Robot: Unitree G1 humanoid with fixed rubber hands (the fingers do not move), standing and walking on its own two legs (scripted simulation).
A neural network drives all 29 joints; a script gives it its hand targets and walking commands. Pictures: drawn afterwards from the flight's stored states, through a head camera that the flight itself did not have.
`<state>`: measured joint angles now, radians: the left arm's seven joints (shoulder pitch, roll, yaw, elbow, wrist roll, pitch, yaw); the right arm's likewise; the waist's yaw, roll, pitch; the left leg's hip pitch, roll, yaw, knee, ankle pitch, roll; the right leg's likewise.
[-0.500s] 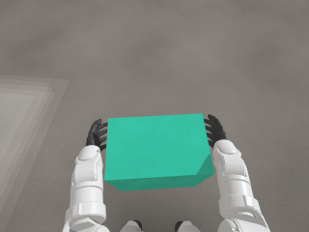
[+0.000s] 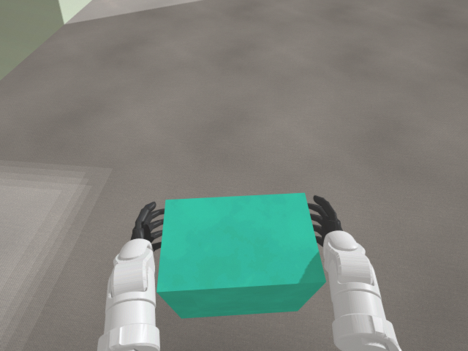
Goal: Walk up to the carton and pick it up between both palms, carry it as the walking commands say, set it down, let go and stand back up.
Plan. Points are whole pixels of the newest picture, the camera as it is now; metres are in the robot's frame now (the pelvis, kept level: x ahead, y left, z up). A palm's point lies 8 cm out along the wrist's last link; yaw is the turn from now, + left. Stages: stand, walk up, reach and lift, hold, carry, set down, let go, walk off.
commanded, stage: reach and lift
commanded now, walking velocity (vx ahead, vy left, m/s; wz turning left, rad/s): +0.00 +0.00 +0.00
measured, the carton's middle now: (237, 260) +0.30 +0.01 -0.06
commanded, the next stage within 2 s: hold in 1.36 s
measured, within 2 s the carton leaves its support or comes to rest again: neither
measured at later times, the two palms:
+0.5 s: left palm (133, 241) +0.29 +0.18 +0.06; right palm (342, 231) +0.30 -0.16 +0.06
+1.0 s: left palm (141, 237) +0.30 +0.17 +0.06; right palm (350, 236) +0.29 -0.17 +0.06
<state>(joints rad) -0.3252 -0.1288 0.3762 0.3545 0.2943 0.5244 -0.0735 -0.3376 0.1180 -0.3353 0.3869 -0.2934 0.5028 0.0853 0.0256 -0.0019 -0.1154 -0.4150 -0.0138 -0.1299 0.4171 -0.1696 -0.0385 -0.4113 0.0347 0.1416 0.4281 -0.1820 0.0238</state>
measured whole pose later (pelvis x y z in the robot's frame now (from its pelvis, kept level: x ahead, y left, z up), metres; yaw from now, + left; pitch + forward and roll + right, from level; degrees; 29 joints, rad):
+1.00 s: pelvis +0.02 +0.00 +0.01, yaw +0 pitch -6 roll +0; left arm -0.21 -0.12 0.26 0.15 0.28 0.74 -0.08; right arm -0.22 0.12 -0.26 0.16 -0.26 0.73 0.09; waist -0.01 -0.01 0.01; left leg -0.02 -0.01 -0.12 0.27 -0.16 -0.03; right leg -0.01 0.02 0.13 0.26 -0.16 0.02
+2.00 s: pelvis +0.08 +0.02 -0.01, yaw +0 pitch +4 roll +0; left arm -0.13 -0.07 0.21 -0.14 0.11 0.96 -0.01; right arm -0.13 0.13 -0.17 -0.13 -0.14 0.93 0.00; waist 0.02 -0.01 -0.23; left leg -0.23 0.04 0.05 0.51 -0.36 -0.01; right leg -0.34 -0.06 -0.09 0.67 -0.44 0.02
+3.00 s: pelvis +0.64 +0.06 +0.00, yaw +9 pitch +4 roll +0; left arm 0.03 -0.13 0.17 -0.50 0.02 1.14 0.06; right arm 0.03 0.13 -0.16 -0.50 -0.03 1.14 -0.04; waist 0.05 0.00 -0.08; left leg -0.51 0.09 0.06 1.10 -0.28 0.01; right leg -0.31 -0.04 -0.27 0.42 -0.19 -0.08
